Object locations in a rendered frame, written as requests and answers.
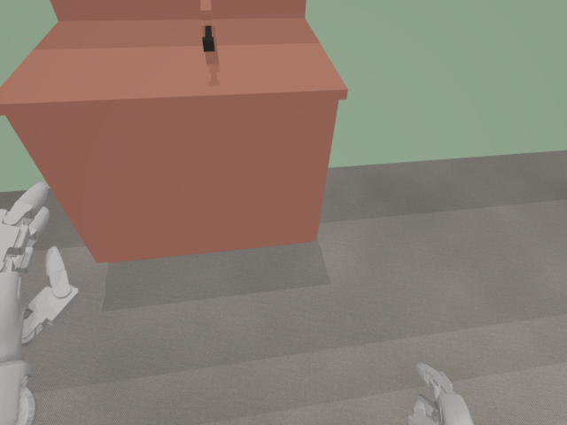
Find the robot left forearm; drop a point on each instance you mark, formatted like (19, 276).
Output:
(18, 404)

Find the tap lever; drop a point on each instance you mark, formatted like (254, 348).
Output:
(208, 41)

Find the robot left hand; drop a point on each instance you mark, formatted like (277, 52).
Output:
(19, 231)

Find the counter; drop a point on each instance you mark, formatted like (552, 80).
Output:
(156, 148)

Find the robot right hand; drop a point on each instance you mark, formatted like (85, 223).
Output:
(450, 409)

